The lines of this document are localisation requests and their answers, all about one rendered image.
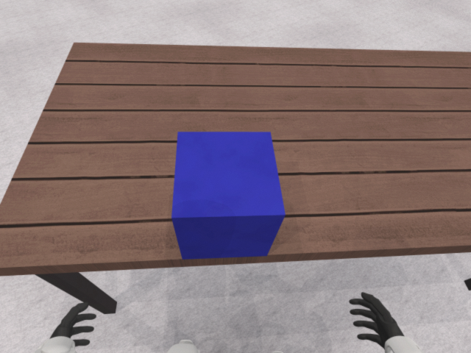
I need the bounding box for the robot left forearm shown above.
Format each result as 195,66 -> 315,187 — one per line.
33,336 -> 77,353

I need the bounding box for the carton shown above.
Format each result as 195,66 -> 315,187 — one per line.
171,132 -> 286,260

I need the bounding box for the robot left hand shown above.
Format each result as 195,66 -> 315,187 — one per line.
50,302 -> 96,346

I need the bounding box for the robot right hand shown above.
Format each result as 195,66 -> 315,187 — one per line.
349,292 -> 404,350

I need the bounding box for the robot right forearm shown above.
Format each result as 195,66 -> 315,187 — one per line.
385,336 -> 424,353

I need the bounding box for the table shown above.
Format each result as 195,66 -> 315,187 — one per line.
0,43 -> 471,314

